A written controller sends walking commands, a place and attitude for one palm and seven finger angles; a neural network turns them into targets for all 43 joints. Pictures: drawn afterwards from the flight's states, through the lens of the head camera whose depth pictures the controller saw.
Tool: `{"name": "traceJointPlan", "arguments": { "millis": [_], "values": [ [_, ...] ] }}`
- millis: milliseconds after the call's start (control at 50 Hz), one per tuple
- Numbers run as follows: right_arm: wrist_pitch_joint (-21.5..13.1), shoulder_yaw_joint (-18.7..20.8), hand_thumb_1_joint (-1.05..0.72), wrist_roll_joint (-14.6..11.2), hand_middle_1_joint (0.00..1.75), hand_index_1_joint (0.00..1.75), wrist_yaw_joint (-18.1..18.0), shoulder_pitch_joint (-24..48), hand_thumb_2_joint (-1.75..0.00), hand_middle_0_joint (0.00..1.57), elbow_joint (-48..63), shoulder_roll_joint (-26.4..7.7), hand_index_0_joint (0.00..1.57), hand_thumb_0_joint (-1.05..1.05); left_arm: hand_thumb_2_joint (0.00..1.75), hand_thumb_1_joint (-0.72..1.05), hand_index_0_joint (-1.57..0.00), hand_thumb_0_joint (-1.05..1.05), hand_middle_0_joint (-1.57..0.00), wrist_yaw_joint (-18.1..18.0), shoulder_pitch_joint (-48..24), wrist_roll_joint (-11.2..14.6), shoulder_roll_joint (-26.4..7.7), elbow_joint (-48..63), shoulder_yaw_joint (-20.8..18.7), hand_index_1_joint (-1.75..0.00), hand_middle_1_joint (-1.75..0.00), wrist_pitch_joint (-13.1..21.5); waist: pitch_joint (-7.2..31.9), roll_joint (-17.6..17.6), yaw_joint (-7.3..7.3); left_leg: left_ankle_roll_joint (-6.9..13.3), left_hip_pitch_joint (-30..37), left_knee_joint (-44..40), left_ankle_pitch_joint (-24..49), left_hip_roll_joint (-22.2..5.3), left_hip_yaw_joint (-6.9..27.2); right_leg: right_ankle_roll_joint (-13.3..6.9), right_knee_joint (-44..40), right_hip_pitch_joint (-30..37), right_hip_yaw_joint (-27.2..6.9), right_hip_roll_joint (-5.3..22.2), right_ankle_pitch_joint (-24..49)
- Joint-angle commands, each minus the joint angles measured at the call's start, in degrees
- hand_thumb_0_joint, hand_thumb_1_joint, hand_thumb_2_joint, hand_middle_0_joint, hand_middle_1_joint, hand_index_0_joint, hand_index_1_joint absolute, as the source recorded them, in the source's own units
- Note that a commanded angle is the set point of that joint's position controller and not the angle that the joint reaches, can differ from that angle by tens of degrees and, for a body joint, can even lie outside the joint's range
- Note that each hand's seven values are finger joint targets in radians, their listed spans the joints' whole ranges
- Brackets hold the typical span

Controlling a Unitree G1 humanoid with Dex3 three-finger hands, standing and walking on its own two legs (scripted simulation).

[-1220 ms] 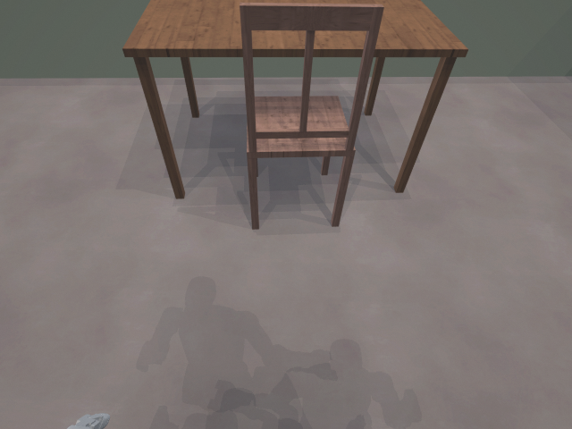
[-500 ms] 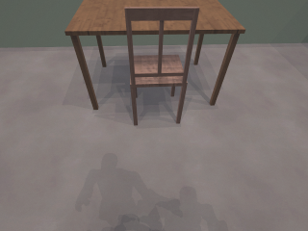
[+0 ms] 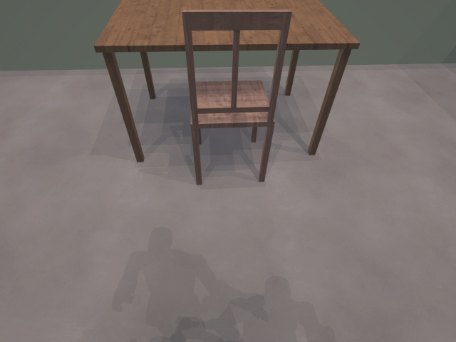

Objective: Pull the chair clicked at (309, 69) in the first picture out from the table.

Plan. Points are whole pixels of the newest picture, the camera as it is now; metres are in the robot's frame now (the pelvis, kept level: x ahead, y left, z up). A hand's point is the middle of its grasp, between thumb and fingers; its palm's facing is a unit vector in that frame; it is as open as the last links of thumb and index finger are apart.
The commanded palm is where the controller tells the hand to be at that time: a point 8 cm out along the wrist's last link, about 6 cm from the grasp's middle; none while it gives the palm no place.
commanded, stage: look at it before walking up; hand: left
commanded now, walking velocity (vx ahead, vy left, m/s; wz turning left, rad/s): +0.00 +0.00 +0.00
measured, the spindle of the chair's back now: (234, 72) +1.12 +0.03 -0.08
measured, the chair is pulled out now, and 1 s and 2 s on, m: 0.00 0.00 0.00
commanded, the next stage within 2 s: walk to a spot facing it in 0.22 s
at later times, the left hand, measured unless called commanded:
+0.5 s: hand out of the picture +0.07 +0.24 -0.16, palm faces -0.05 -0.94 -0.33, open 7.4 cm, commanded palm none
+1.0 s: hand out of the picture +0.07 +0.17 -0.17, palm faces -0.18 -0.97 -0.18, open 7.4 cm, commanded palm none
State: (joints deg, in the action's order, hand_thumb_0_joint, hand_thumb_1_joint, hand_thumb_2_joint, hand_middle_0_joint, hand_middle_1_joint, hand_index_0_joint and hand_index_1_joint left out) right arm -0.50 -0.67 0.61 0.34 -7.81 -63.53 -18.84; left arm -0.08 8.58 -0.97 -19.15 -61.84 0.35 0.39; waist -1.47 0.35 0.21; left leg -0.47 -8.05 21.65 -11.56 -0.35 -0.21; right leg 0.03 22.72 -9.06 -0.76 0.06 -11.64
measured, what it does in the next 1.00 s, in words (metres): lifts its left foot, turning right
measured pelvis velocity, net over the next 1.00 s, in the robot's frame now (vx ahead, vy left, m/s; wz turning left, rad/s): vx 0.09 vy -0.01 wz -0.30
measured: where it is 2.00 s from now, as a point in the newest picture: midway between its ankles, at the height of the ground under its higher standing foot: (269, 297)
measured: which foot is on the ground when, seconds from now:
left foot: down 0.00-0.68, up 0.70-1.00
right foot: down 0.00-1.00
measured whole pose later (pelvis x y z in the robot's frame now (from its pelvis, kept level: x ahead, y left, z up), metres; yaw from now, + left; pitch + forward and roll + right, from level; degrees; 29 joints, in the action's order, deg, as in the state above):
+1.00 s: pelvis +0.09 -0.01 +0.00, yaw -17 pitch +1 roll +0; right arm -0.2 2.9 1.0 1.4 -8.7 -52.9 -12.1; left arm 0.5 26.4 -1.9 -9.3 -58.8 -2.5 1.8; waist -1.6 0.5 -3.4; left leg -3.3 -30.4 48.5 -15.6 -4.4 -2.3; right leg -1.6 21.6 -7.0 -7.0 -3.0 -15.7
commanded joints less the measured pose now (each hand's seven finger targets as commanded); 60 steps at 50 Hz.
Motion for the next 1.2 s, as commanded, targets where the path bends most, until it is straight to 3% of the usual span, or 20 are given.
{"name": "traceJointPlan", "arguments": {
  "millis": [0, 340, 400, 460, 560, 620, 640, 660, 680, 720, 760, 840, 960, 1000, 1040, 1060, 1080, 1100, 1140, 1180],
  "values": [
    [-1.51, 2.39, -0.9, -0.15, 0.3, 0.3, -1.01, 2.37, -0.9, 0.2, 3.35, -11.64, 0.2, 0.0, 0.9, 0.9, -0.2, 0.0, -0.2, -0.6, -2.18, 0.32, -11.67, 3.67, -2.25, -0.3, -0.3, 1.18, 3.08, -0.28, -0.25, 1.99, 0.45, -3.83, 5.58, -6.27, 5.79, -1.83, -4.55, -0.03, -6.25, 6.64, 4.5],
    [-1.49, 2.69, -0.9, -0.11, 0.3, 0.3, -1.28, 2.41, -0.9, 0.2, 3.38, -12.07, 0.2, 0.0, 0.9, 0.9, -0.2, 0.0, -0.2, -0.52, -2.12, 0.27, -11.89, 3.56, -2.39, -0.3, -0.3, 0.92, 2.45, -0.78, -0.12, 1.84, 2.09, -3.42, 6.85, -6.84, 4.79, -1.94, -4.04, -1.12, -6.89, 6.14, 7.83],
    [-0.41, 2.08, -0.9, -0.04, 0.3, 0.3, -1.61, -1.34, -0.9, 0.2, 3.82, -5.63, 0.2, 0.0, 0.9, 0.9, -0.2, 0.0, -0.2, -0.74, 1.0, 0.26, -5.91, 4.11, -1.78, -0.3, -0.3, -0.96, 2.41, -0.64, 0.15, 1.0, 1.72, -0.49, 6.74, -7.43, 1.98, -1.25, -0.26, -3.92, -7.64, 5.57, 10.89],
    [0.5, 3.17, -0.9, 0.03, 0.3, 0.3, -2.0, -2.1, -0.9, 0.2, 6.32, -6.45, 0.2, 0.0, 0.9, 0.9, -0.2, 0.0, -0.2, -0.51, 2.39, 0.0, -5.69, 6.29, -2.45, -0.3, -0.3, -2.01, 1.69, -1.66, 0.16, 1.59, 1.38, 1.15, 5.38, -9.15, 1.65, -1.2, 4.23, -8.19, -7.88, 3.8, 10.77],
    [0.5, 5.21, -0.9, 0.28, 0.3, 0.3, -1.19, -0.68, -0.9, 0.2, 9.93, -9.85, 0.2, 0.0, 0.9, 0.9, -0.2, 0.0, -0.2, 1.35, 6.12, -0.57, -2.9, 9.18, -3.58, -0.3, -0.3, -2.5, -1.01, -10.55, -1.36, 7.43, -6.15, -7.92, -25.76, -18.75, 9.59, -0.2, 20.38, -11.43, 0.14, -1.55, -13.57],
    [0.08, 5.45, -0.9, 0.67, 0.3, 0.3, -0.91, 1.01, -0.9, 0.2, 11.13, -8.16, 0.2, 0.0, 0.9, 0.9, -0.2, 0.0, -0.2, 2.13, 11.56, -0.84, -0.29, 8.97, -4.36, -0.3, -0.3, -1.65, -3.33, -6.64, -4.49, 6.1, -13.69, 0.75, -24.09, -17.28, 2.75, -0.43, 15.02, -2.93, 3.05, -0.04, -12.11],
    [0.21, 5.09, -0.9, 0.64, 0.3, 0.3, -0.68, 1.33, -0.9, 0.2, 11.6, -6.1, 0.2, 0.0, 0.9, 0.9, -0.2, 0.0, -0.2, 1.89, 17.01, -0.98, -1.17, 7.62, -4.68, -0.3, -0.3, -0.86, -2.81, 0.68, -6.63, 3.09, -17.93, 13.14, -24.19, -12.05, -2.45, -1.82, 5.93, 2.42, -1.17, 0.54, -13.2],
    [0.34, 4.06, -0.9, -0.07, 0.3, 0.3, -0.3, 1.85, -0.9, 0.2, 13.99, -0.93, 0.2, 0.0, 0.9, 0.9, -0.2, 0.0, -0.2, 0.81, 20.72, -1.43, -7.52, 7.05, -5.97, -0.3, -0.3, 0.38, -3.74, 22.01, -7.45, -1.62, -33.62, 34.42, -27.99, -3.01, -9.93, -8.21, -8.35, 7.76, -28.51, 14.99, -22.7],
    [-0.4, 3.96, -0.9, 0.4, 0.3, 0.3, -0.09, 7.43, -0.9, 0.2, 16.96, -2.25, 0.2, 0.0, 0.9, 0.9, -0.2, 0.0, -0.2, -0.19, 23.96, -0.15, -8.52, 7.36, -5.97, -0.3, -0.3, 0.79, -5.82, 17.66, -9.33, -1.1, -36.7, 41.71, -24.38, -2.65, -2.72, -12.85, -15.98, 3.25, -41.39, 20.16, -21.98],
    [-1.14, 4.54, -0.9, 0.41, 0.3, 0.3, 0.22, 6.02, -0.9, 0.2, 16.24, -2.2, 0.2, 0.0, 0.9, 0.9, -0.2, 0.0, -0.2, -0.49, 17.52, -0.24, -6.14, 8.59, -5.49, -0.3, -0.3, 1.53, -6.75, 5.68, -4.41, -1.0, -35.53, 44.45, -13.83, -5.66, 1.66, -14.38, -14.73, 0.08, -36.8, 17.91, -22.77],
    [-1.21, 4.77, -0.9, 0.66, 0.3, 0.3, 0.6, 2.41, -0.9, 0.2, 14.36, -0.79, 0.2, 0.0, 0.9, 0.9, -0.2, 0.0, -0.2, -0.25, 14.12, -0.33, -3.75, 9.42, -5.14, -0.3, -0.3, 2.25, -3.79, 3.1, -1.69, -1.91, -29.88, 41.02, -7.78, -6.05, 0.24, -12.19, -12.7, -1.65, -26.66, 13.75, -14.63],
    [-1.28, 4.68, -0.9, 0.46, 0.3, 0.3, 0.6, 2.13, -0.9, 0.2, 14.91, 1.83, 0.2, 0.0, 0.9, 0.9, -0.2, 0.0, -0.2, -0.12, 17.06, -0.36, -2.38, 7.81, -5.39, -0.3, -0.3, 3.02, -1.25, 5.13, -2.1, -2.92, -28.2, 34.76, -3.56, -5.17, -1.76, -11.51, -10.85, 1.15, -19.94, 11.09, -1.67],
    [-2.29, 4.55, -0.9, 0.0, 0.3, 0.3, 0.69, 6.16, -0.9, 0.2, 17.7, 3.27, 0.2, 0.0, 0.9, 0.9, -0.2, 0.0, -0.2, -0.26, 18.45, -0.8, -2.36, 6.56, -5.85, -0.3, -0.3, 2.62, -1.61, 8.17, -3.68, -2.64, -23.38, 22.75, -4.97, -3.08, -2.82, -10.71, -8.38, 1.37, -20.67, 10.56, 1.31],
    [-2.91, 4.58, -0.9, -0.21, 0.3, 0.3, 0.39, 4.38, -0.9, 0.2, 17.55, 3.06, 0.2, 0.0, 0.9, 0.9, -0.2, 0.0, -0.2, -0.38, 16.31, -0.85, -2.75, 7.29, -6.34, -0.3, -0.3, 2.37, -0.96, 8.04, -2.59, -2.03, -16.42, 16.33, -6.27, -2.44, -2.31, -10.16, -5.32, -0.67, -20.85, 10.26, 4.26],
    [-3.6, 4.99, -0.9, -0.17, 0.3, 0.3, -0.69, -5.22, -0.9, 0.2, 14.4, 0.93, 0.2, 0.0, 0.9, 0.9, -0.2, 0.0, -0.2, -0.21, 13.44, -0.34, -2.15, 7.95, -6.64, -0.3, -0.3, 2.09, 2.42, 4.82, 1.67, -1.25, 1.7, 4.62, -2.32, -1.42, -3.14, -7.16, 4.44, -8.03, -16.87, 5.14, 5.86],
    [-3.93, 6.13, -0.9, 0.05, 0.3, 0.3, -1.66, -13.11, -0.9, 0.2, 12.09, -3.72, 0.2, 0.0, 0.9, 0.9, -0.2, 0.0, -0.2, 0.32, 13.96, 0.03, 0.65, 8.51, -6.48, -0.3, -0.3, 1.99, 7.39, -3.61, 4.54, 0.81, 16.97, 1.57, -6.74, -9.69, 5.74, -4.88, 16.98, -17.76, -12.33, 0.35, 1.45],
    [-3.93, 7.32, -0.9, 0.98, 0.3, 0.3, -1.89, -20.79, -0.9, 0.2, 10.62, -10.0, 0.2, 0.0, 0.9, 0.9, -0.2, 0.0, -0.2, 1.04, 14.09, 0.42, 4.12, 10.07, -6.08, -0.3, -0.3, 2.03, 10.67, -19.71, 6.34, 6.29, 22.87, -5.16, -12.64, -27.5, 26.04, -1.33, 35.84, -29.32, -2.49, -5.34, -21.64],
    [-3.28, 6.67, -0.9, 0.82, 0.3, 0.3, -1.7, -19.98, -0.9, 0.2, 11.24, -8.56, 0.2, 0.0, 0.9, 0.9, -0.2, 0.0, -0.2, 1.18, 11.82, -0.13, 2.51, 11.07, -6.41, -0.3, -0.3, 2.36, 7.01, -13.37, 5.94, 9.64, 15.37, -9.22, -19.63, -30.3, 30.9, -1.6, 44.14, -31.04, -3.02, -2.21, -21.37],
    [-3.56, 5.23, -0.9, 0.81, 0.3, 0.3, -1.63, -12.3, -0.9, 0.2, 12.26, -2.31, 0.2, 0.0, 0.9, 0.9, -0.2, 0.0, -0.2, 2.0, 7.8, -0.88, 2.75, 10.42, -6.68, -0.3, -0.3, 1.62, -2.57, -10.59, 2.71, 8.0, 1.63, -12.51, -23.48, -25.29, 21.53, -1.28, 51.59, -32.76, -2.05, 2.86, -12.28],
    [-4.34, 4.09, -0.9, 0.71, 0.3, 0.3, -1.75, -9.18, -0.9, 0.2, 12.04, 1.41, 0.2, 0.0, 0.9, 0.9, -0.2, 0.0, -0.2, 2.98, 8.72, -1.25, 3.78, 9.74, -6.42, -0.3, -0.3, 0.39, -4.65, -8.53, -0.4, 5.8, -2.9, -11.92, -11.25, -21.08, 9.68, -0.38, 50.11, -30.27, -0.92, 5.2, -5.63]
  ]
}}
